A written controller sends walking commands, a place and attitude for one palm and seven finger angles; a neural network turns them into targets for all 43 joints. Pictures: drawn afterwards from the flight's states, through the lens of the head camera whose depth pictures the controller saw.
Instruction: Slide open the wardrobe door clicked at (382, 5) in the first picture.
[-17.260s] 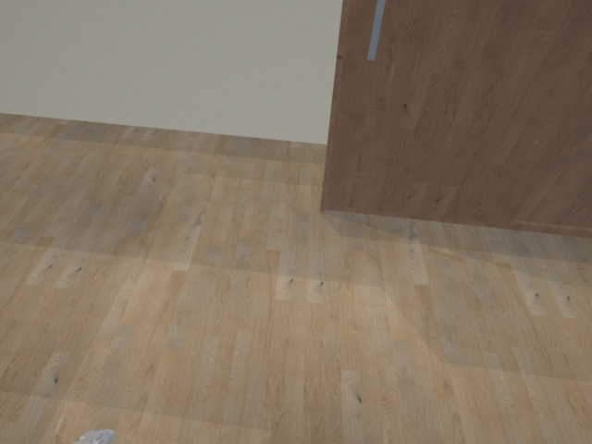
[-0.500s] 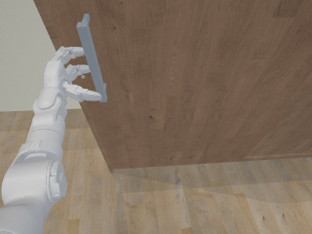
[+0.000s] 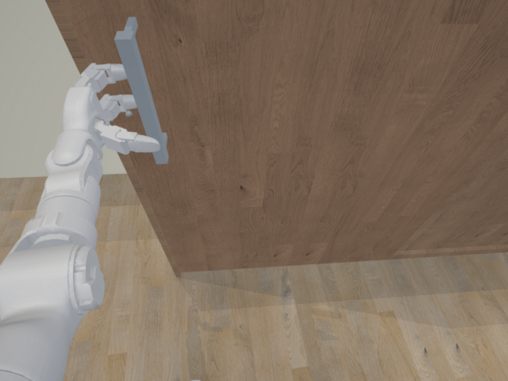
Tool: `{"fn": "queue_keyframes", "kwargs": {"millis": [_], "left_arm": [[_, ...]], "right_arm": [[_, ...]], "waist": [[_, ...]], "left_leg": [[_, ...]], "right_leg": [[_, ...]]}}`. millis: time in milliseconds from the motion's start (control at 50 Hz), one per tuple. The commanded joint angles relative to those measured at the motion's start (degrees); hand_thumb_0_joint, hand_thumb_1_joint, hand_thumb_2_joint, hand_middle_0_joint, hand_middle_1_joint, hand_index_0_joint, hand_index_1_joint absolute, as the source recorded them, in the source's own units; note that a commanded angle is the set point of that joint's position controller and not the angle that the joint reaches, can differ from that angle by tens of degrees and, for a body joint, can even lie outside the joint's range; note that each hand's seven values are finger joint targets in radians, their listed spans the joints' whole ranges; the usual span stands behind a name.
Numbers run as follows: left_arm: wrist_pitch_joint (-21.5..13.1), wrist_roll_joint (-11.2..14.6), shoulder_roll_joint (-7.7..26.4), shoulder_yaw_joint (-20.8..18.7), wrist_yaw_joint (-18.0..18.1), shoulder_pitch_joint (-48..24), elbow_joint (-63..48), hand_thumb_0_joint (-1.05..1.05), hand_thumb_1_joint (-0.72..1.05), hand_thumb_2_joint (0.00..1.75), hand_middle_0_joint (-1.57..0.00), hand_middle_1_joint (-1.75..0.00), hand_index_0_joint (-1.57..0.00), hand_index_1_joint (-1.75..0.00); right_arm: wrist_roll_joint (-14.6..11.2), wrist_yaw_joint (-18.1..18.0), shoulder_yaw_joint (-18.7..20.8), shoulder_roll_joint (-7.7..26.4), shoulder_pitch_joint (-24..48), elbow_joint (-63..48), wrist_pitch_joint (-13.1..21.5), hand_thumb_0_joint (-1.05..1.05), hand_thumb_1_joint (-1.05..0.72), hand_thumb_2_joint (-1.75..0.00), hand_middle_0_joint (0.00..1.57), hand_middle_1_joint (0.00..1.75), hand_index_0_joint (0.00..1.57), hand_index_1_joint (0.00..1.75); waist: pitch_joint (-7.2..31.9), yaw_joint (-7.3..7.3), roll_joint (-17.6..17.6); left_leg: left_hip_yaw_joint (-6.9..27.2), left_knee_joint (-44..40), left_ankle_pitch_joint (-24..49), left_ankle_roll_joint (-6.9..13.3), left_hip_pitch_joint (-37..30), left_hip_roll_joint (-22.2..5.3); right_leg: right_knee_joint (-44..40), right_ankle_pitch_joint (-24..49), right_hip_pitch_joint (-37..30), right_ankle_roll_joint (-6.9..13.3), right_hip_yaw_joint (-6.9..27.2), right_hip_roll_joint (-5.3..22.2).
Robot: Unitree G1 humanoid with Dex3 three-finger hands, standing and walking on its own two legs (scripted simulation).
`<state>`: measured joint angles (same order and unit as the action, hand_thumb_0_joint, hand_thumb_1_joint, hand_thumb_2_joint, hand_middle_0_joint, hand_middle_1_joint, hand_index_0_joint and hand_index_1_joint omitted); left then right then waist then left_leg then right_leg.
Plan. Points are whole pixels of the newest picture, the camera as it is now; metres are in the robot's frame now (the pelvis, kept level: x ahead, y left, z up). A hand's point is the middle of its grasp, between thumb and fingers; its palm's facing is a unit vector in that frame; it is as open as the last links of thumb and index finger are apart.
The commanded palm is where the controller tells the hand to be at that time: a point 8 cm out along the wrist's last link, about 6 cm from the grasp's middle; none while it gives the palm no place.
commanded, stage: feel for the door with the fingertips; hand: left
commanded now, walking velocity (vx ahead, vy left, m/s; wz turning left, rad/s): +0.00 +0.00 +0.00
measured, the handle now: (148, 100) +0.53 +0.16 +0.14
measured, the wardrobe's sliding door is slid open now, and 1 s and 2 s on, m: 0.00 0.00 0.00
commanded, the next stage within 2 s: slide the fingers in behind the handle in 0.06 s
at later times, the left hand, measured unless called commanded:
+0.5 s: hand (129, 112) +0.49 +0.18 +0.15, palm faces +0.03 -1.00 +0.00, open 13.7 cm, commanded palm +0.47 +0.21 +0.15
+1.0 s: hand (142, 117) +0.49 +0.16 +0.14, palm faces +0.04 -1.00 +0.02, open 13.9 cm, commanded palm +0.45 +0.20 +0.15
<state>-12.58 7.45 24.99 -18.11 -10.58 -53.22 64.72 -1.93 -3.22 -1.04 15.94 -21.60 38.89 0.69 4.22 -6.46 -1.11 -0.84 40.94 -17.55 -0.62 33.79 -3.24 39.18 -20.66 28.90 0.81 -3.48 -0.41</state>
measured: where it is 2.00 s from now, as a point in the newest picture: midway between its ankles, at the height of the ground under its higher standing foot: outside the picture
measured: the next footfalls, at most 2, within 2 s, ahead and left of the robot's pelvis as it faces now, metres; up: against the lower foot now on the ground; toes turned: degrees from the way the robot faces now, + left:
none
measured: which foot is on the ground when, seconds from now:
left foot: down 0.00-1.00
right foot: down 0.00-1.00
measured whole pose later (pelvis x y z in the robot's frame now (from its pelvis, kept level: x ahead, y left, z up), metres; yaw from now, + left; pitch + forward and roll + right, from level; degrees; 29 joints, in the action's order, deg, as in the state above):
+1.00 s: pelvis +0.01 +0.00 +0.00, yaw -1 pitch +10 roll -1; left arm -12.1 7.4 20.9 -17.5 -6.8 -48.6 59.2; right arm -1.8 -2.2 -0.8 14.8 -21.9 38.2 0.5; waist 5.0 -6.1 -1.7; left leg -1.7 41.0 -18.6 -0.5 32.6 -3.4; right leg 39.0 -21.2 28.0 0.6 -2.5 -0.6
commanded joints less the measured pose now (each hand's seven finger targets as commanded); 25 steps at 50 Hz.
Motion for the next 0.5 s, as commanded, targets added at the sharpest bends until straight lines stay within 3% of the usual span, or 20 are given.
{"fn": "queue_keyframes", "kwargs": {"millis": [0,40,100,160,200,260,320,360,380,480], "left_arm": [[-3.3,-0.1,12.7,-1.0,0.3,-30.2,-11.9,0.00,-0.50,0.30,-0.30,-1.20,-0.30,-1.20],[-3.9,-0.5,15.5,-3.0,0.8,-30.6,-12.3,0.00,-0.50,0.30,-0.30,-1.20,-0.30,-1.20],[-3.7,-1.0,12.5,-0.1,0.8,-32.6,-11.0,0.00,-0.50,0.30,-0.30,-1.20,-0.30,-1.20],[-3.4,-1.1,13.0,-0.3,1.2,-34.5,-9.2,0.00,-0.50,0.30,-0.30,-1.20,-0.30,-1.20],[-3.1,-1.2,11.1,0.9,1.1,-34.2,-8.6,0.00,-0.50,0.30,-0.30,-1.20,-0.30,-1.20],[-3.0,-1.0,10.0,1.7,1.3,-34.6,-7.6,0.00,-0.50,0.30,-0.30,-1.20,-0.30,-1.20],[-3.3,-1.0,13.1,-1.0,1.3,-32.8,-8.4,0.00,-0.50,0.30,-0.30,-1.20,-0.30,-1.20],[-2.8,-0.9,11.2,0.3,0.9,-31.8,-7.4,0.00,-0.50,0.30,-0.30,-1.20,-0.30,-1.20],[-2.8,-0.9,12.3,-0.3,1.0,-32.2,-7.7,0.00,-0.50,0.30,-0.30,-1.20,-0.30,-1.20],[-3.2,-0.5,7.8,1.8,1.4,-28.8,-10.3,0.00,-0.50,0.30,-0.30,-1.20,-0.30,-1.20]], "right_arm": [[0.3,-0.2,3.2,8.6,-5.9,-4.2,1.6,0.00,-0.90,-0.90,0.20,0.30,0.20,0.30],[0.4,-0.2,3.2,8.8,-6.3,-4.1,1.5,0.00,-0.90,-0.90,0.20,0.30,0.20,0.30],[0.4,-0.2,3.2,8.6,-6.7,-3.7,1.3,0.00,-0.90,-0.90,0.20,0.30,0.20,0.30],[0.5,-0.2,3.2,8.9,-7.5,-3.1,1.4,0.00,-0.90,-0.90,0.20,0.30,0.20,0.30],[0.6,-0.1,3.3,8.9,-7.9,-3.0,1.7,0.00,-0.90,-0.90,0.20,0.30,0.20,0.30],[0.8,0.1,3.2,9.0,-8.3,-2.8,1.8,0.00,-0.90,-0.90,0.20,0.30,0.20,0.30],[0.9,0.2,3.3,9.2,-8.7,-3.2,1.9,0.00,-0.90,-0.90,0.20,0.30,0.20,0.30],[0.8,0.3,3.1,8.8,-8.0,-3.6,1.9,0.00,-0.90,-0.90,0.20,0.30,0.20,0.30],[0.7,0.2,3.1,9.0,-8.1,-3.5,1.8,0.00,-0.90,-0.90,0.20,0.30,0.20,0.30],[0.7,0.6,3.3,8.5,-7.5,-4.5,2.1,0.00,-0.90,-0.90,0.20,0.30,0.20,0.30]], "waist": [[19.7,-1.93,-1.9],[21.3,-1.39,-3.2],[18.9,-2.87,-3.3],[18.8,-3.65,-2.6],[18.9,-3.73,-3.9],[18.5,-4.09,-2.4],[21.1,-2.81,-2.4],[19.3,-2.88,-2.8],[18.3,-2.95,-2.6],[19.6,-1.93,-3.6]], "left_leg": [[1.3,-2.4,12.0,2.9,-15.0,2.9],[1.4,-2.1,13.4,2.9,-15.2,2.9],[1.8,-2.2,11.9,2.7,-15.1,2.6],[2.2,-2.1,10.3,2.8,-14.9,2.5],[2.6,-2.0,10.0,2.6,-15.8,2.4],[3.1,-2.2,8.8,2.6,-15.4,2.2],[2.7,-1.8,9.8,2.8,-14.9,2.4],[2.4,-2.0,8.7,2.7,-14.3,2.3],[2.5,-2.3,7.9,2.6,-13.7,2.2],[2.8,-2.4,9.2,2.3,-16.2,2.0]], "right_leg": [[-5.2,19.0,-2.1,-0.5,2.3,-1.5],[-4.8,20.1,-3.0,-0.4,2.5,-1.5],[-5.1,17.7,-0.1,-0.5,2.1,-1.7],[-5.3,15.3,1.5,-0.5,2.0,-1.7],[-5.3,13.9,3.1,-0.4,1.8,-1.8],[-5.3,12.1,4.2,-0.4,1.4,-1.9],[-4.8,13.5,1.5,-0.3,1.6,-1.8],[-5.1,12.8,2.5,-0.3,1.7,-1.9],[-5.2,12.1,2.6,-0.3,1.5,-1.9],[-4.5,11.8,3.2,0.0,0.9,-2.1]]}}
